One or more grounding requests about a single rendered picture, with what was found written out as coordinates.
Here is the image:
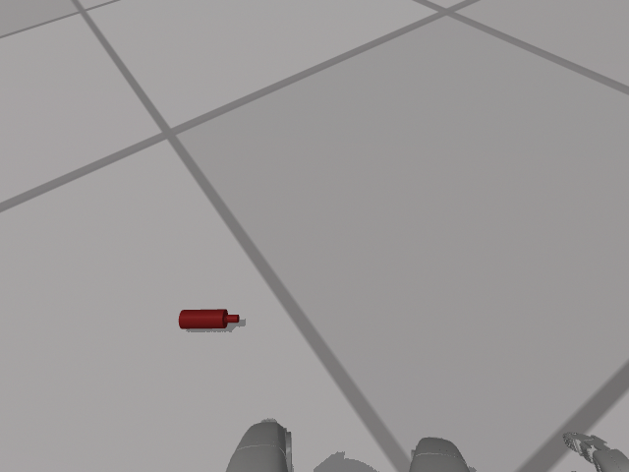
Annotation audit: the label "right robot hand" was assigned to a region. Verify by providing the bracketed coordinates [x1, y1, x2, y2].
[563, 433, 629, 472]

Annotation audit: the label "bottle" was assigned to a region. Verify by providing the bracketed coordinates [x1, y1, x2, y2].
[179, 309, 239, 328]

